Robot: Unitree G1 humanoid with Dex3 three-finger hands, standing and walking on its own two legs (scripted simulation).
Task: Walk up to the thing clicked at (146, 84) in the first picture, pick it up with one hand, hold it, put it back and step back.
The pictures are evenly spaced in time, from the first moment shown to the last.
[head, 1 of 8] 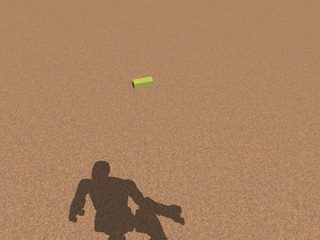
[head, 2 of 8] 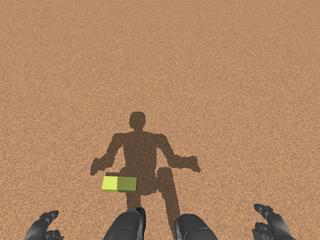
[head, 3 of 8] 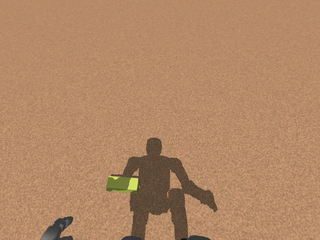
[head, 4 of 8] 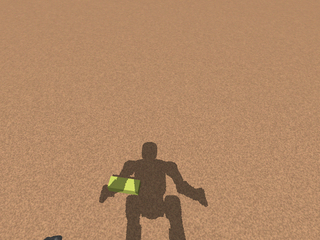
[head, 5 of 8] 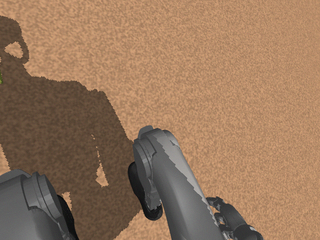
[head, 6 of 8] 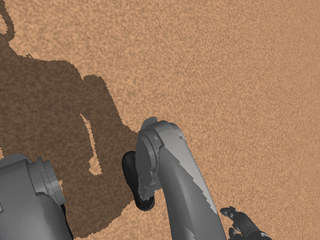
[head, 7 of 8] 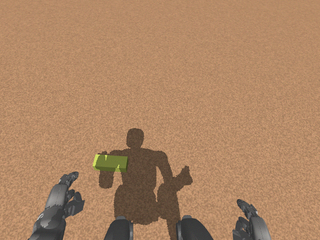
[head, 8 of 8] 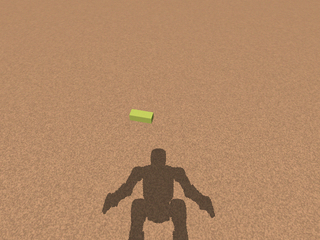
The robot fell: no
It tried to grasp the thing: no
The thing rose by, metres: 0.00
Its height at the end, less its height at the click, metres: +0.00
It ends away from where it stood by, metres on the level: 0.00
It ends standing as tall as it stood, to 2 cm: yes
